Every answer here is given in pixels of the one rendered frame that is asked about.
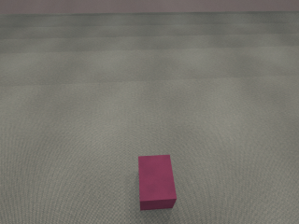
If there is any carton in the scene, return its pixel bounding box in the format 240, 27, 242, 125
138, 154, 177, 211

